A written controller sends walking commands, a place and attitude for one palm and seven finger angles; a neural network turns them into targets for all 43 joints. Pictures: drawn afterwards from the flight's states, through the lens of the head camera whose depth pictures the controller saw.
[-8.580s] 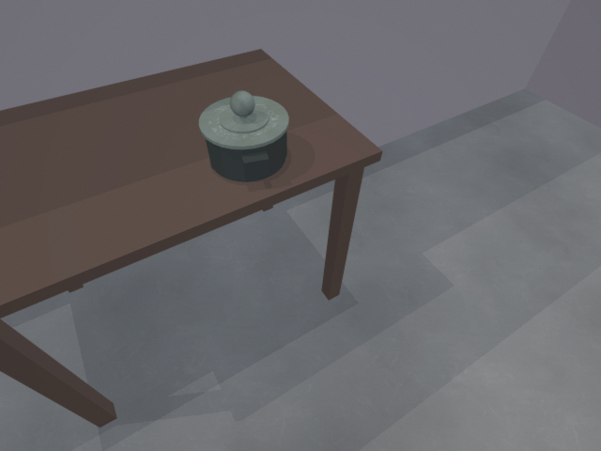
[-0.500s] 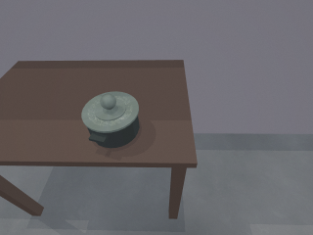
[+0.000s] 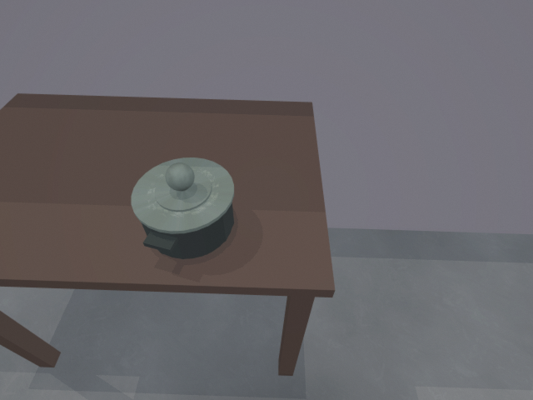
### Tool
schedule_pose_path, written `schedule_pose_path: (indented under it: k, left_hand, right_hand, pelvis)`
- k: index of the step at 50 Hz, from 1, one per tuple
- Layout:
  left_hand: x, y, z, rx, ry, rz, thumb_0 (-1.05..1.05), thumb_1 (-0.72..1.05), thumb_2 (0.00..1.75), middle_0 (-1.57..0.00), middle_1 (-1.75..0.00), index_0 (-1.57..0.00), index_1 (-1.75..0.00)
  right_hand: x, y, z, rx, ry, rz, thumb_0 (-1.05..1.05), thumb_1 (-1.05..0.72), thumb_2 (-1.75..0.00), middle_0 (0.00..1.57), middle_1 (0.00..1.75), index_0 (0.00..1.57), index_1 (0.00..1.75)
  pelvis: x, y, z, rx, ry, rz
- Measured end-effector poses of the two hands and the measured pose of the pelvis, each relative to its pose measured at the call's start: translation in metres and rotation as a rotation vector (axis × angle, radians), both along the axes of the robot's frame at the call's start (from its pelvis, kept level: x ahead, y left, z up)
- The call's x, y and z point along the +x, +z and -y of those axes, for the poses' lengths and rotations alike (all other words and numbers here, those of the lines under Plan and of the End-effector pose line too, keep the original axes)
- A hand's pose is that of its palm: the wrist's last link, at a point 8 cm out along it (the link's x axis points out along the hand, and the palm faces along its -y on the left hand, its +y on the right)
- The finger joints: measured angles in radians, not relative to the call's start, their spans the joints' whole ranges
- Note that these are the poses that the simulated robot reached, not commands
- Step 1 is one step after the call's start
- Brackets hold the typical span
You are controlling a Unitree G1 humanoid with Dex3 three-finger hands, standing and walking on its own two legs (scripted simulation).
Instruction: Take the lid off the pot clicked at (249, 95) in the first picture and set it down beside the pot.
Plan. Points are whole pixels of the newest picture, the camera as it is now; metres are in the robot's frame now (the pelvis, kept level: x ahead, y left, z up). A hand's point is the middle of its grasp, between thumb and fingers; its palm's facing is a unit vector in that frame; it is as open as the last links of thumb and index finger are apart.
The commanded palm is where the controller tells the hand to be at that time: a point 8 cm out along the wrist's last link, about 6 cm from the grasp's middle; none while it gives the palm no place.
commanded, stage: come to a stop and stand still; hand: left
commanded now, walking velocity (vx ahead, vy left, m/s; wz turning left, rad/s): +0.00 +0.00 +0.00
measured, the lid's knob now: (180, 176) +0.47 +0.18 +0.07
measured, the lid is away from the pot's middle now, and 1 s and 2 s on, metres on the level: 0.00 0.00 0.00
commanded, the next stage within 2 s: look again from close up in 0.40 s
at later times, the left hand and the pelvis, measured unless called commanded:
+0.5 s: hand out of the picture -0.01 +0.19 -0.18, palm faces +0.05 -0.98 -0.19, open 7.4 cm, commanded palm none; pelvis +0.01 +0.02 +0.00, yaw +0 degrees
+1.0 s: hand out of the picture +0.01 +0.24 -0.18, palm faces -0.02 -0.98 -0.22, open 7.4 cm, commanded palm none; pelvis -0.01 +0.05 -0.01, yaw -1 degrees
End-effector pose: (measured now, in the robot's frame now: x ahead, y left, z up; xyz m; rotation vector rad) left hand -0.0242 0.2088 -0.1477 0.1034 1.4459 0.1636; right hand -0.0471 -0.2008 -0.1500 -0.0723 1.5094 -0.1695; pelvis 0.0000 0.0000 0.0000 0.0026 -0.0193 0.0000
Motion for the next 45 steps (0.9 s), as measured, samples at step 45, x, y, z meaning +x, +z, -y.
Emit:
schedule_pose_path:
  k: [45]
  left_hand:
    - [0.033,-0.008,-0.074,0.042,-0.081,0.124,0.0,0.91,0.89,-0.2,-0.3,-0.2,-0.3]
  right_hand:
    - [0.072,0.01,-0.02,-0.078,0.07,0.236,0.0,-0.92,-0.9,0.2,0.3,0.2,0.3]
  pelvis:
    - [-0.011,-0.009,-0.051,-0.018,-0.02,-0.001]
